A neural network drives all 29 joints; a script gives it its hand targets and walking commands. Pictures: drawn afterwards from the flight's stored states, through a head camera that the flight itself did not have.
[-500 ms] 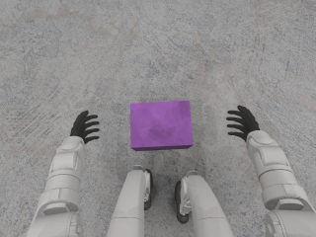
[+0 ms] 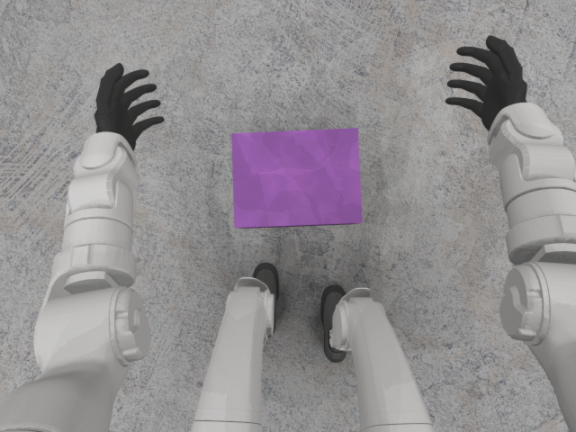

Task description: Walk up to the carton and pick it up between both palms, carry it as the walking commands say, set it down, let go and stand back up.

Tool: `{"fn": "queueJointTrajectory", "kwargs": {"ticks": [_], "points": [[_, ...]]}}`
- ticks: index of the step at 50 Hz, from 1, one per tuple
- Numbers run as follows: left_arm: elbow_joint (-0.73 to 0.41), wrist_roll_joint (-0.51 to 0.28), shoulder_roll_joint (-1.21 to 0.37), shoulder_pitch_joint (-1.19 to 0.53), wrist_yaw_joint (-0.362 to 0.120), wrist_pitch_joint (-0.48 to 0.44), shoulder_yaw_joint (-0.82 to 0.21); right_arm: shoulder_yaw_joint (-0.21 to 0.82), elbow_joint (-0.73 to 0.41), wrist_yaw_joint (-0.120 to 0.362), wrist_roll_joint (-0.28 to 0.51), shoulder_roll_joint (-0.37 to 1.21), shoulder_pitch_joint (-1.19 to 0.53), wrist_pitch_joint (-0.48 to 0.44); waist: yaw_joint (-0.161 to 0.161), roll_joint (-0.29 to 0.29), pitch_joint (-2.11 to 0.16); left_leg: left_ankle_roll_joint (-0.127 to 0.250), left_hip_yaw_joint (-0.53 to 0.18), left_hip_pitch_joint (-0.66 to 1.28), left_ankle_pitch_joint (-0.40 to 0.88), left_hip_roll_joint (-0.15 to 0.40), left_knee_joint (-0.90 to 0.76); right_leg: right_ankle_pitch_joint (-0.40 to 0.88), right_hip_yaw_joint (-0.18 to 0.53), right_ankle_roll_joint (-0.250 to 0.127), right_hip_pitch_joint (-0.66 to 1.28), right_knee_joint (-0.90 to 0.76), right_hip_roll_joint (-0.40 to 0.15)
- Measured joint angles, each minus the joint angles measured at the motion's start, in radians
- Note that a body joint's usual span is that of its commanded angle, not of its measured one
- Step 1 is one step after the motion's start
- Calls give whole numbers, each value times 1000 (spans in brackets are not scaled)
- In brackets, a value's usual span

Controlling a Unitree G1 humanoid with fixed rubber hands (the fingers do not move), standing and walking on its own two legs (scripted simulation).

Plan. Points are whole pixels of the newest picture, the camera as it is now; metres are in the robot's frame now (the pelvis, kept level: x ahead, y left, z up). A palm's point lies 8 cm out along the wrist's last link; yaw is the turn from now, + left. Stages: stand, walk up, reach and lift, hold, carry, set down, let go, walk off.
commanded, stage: reach and lift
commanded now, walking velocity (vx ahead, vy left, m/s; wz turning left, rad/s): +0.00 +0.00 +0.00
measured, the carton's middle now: (296, 183) +0.46 +0.03 -0.55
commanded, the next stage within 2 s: none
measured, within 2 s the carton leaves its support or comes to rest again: neither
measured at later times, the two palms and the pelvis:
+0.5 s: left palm (162, 153) +0.46 +0.26 -0.24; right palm (457, 141) +0.49 -0.23 -0.23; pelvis -0.02 +0.01 -0.11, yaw -1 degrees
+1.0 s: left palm (195, 169) +0.46 +0.25 -0.39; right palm (412, 163) +0.49 -0.21 -0.39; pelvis -0.06 +0.01 -0.24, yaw -1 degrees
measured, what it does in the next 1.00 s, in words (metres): lowers itself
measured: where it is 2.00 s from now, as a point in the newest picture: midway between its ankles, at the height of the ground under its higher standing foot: (299, 325)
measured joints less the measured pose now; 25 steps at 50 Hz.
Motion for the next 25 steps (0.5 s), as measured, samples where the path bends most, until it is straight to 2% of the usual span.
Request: {"fn": "queueJointTrajectory", "kwargs": {"ticks": [5, 13, 17, 25], "points": [[-31, 22, -7, 33, -17, -17, 7, -29, -48, 17, -20, 14, 48, -24, -3, -1, -25, 3, -1, -42, -18, -2, 23, -15, 3, 3, -38, 16, 1], [-33, 28, -20, 56, -11, -24, 16, -46, -15, 39, -13, -12, 61, -47, 0, 11, -48, 8, 7, -163, -62, -8, 137, -62, 11, 12, -159, 133, -1], [-26, 22, -25, 27, 5, -22, 37, -38, 6, 27, -8, -27, 25, -47, 2, 17, -40, 10, 13, -257, -86, -7, 232, -89, 15, 15, -255, 233, 0], [-78, -12, 4, -66, 26, 13, 36, 19, -68, -9, 48, -70, -67, 6, 4, 9, 63, 9, 25, -410, -132, -5, 460, -147, 17, 10, -414, 480, 4]]}}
